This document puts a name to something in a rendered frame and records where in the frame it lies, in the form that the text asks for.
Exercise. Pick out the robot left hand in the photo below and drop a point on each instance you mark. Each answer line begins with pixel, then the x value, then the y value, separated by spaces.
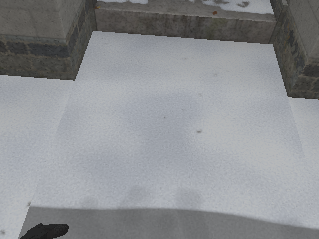
pixel 48 231

